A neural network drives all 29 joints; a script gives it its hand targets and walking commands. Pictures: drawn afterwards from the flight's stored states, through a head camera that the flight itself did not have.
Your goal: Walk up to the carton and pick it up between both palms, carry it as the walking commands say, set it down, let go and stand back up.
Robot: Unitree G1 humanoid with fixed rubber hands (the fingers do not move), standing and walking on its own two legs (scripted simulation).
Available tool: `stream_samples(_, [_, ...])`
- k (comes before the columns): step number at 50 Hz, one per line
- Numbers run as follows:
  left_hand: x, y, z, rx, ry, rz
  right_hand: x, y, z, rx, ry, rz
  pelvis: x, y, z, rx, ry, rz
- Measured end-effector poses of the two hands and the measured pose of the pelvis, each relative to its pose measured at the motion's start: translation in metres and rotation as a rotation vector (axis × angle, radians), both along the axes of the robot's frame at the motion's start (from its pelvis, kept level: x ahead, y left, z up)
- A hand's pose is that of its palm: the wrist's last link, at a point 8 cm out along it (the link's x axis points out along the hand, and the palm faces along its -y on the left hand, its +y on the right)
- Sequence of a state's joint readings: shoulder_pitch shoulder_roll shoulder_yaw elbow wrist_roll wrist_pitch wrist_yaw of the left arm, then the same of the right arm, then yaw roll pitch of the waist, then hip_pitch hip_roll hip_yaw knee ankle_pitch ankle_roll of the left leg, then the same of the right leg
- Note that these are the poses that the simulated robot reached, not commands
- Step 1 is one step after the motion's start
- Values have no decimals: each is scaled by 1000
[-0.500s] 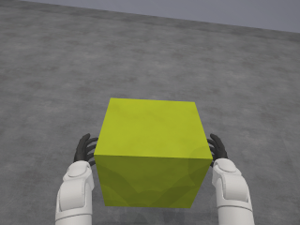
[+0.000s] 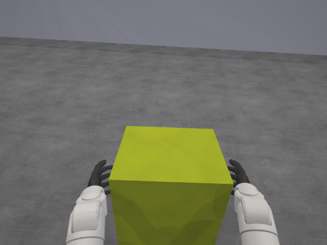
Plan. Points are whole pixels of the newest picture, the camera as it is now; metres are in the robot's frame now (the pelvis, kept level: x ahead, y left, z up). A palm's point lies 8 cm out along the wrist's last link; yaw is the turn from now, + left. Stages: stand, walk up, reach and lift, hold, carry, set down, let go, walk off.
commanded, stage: carry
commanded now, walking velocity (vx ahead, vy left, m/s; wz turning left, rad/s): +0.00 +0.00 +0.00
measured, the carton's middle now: (168, 184) +0.35 -0.02 -0.07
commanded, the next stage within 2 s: none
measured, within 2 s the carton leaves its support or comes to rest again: neither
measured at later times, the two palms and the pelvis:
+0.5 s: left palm (82, 190) +0.28 +0.20 +0.04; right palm (224, 180) +0.30 -0.16 +0.03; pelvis +0.00 +0.01 +0.00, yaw +0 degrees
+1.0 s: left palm (90, 197) +0.27 +0.18 +0.02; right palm (234, 193) +0.27 -0.18 +0.01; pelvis -0.01 +0.01 +0.00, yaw +0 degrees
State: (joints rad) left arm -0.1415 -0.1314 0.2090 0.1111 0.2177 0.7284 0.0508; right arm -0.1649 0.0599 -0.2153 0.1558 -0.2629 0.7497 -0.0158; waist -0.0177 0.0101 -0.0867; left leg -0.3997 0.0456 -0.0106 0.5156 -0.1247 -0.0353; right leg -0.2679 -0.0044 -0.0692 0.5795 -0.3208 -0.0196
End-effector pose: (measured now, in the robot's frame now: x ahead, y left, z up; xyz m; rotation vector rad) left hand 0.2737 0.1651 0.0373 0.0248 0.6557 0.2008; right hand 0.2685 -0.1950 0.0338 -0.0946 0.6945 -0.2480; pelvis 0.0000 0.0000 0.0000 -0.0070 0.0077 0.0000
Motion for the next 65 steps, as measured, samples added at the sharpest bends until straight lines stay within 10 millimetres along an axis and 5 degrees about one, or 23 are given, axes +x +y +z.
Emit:
stream_samples(10, [2,5,-21,38,57,-5,14,6,-17,-36,55,52,-3,1,0,-2,4,-3])
stream_samples(25, [4,34,-2,-26,-43,91,29,35,-5,50,-48,39,0,12,0,-1,18,0])
stream_samples(36, [-7,26,1,-38,-37,51,9,26,9,3,-44,25,-3,13,0,-6,2,-5])
stream_samples(44, [-12,18,-6,24,17,-5,-4,17,-5,-17,13,49,-11,11,0,-11,-8,-10])
stream_samples(52, [-7,15,-19,62,58,-15,3,15,-20,-41,53,65,-13,10,-1,-7,1,-6])
stream_samples(65, [2,14,-4,-3,-37,74,26,15,-7,43,-47,41,-4,0,-1,4,17,-7])
